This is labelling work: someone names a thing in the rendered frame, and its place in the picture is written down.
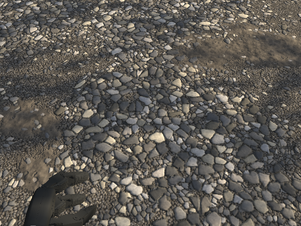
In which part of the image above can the robot left hand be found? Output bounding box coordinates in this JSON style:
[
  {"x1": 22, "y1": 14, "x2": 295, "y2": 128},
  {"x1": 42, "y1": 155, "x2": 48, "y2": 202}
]
[{"x1": 24, "y1": 170, "x2": 97, "y2": 226}]

